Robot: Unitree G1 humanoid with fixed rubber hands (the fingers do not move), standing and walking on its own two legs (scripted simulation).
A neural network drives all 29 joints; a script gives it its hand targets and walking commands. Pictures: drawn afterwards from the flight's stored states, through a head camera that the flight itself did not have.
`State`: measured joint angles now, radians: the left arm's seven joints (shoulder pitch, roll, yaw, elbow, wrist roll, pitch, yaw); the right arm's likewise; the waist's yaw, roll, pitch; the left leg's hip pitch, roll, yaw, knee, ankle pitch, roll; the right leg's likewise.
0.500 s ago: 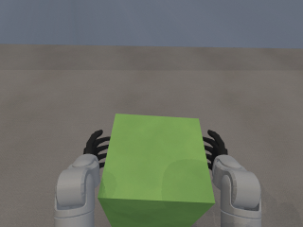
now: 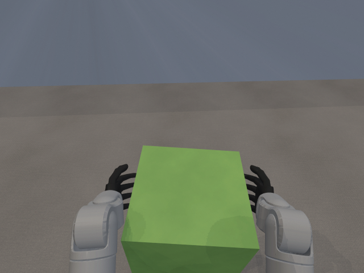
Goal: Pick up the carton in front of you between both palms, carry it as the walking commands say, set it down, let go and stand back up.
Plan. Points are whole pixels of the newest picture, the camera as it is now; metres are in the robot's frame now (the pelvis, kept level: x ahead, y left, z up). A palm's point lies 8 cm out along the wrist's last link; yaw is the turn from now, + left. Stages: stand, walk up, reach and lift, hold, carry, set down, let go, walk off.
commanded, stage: carry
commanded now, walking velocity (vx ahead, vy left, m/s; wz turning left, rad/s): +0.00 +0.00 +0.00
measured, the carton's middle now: (186, 219) +0.26 +0.00 +0.02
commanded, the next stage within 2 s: hold in 1.16 s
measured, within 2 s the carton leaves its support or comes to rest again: neither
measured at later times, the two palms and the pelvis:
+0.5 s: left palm (115, 214) +0.24 +0.15 +0.07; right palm (264, 215) +0.24 -0.15 +0.07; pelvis -0.02 +0.00 +0.00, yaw +0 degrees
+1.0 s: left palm (116, 217) +0.25 +0.15 +0.04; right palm (258, 217) +0.25 -0.15 +0.05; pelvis -0.04 +0.00 +0.00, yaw +0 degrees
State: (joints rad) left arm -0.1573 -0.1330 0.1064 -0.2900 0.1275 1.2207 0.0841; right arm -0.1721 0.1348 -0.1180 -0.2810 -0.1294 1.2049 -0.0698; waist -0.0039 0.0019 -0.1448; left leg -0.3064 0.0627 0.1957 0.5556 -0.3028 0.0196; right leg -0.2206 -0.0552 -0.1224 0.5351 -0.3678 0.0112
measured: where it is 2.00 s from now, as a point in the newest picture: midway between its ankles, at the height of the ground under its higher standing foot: outside the picture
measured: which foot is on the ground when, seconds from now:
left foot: down 0.00-1.00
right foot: down 0.00-1.00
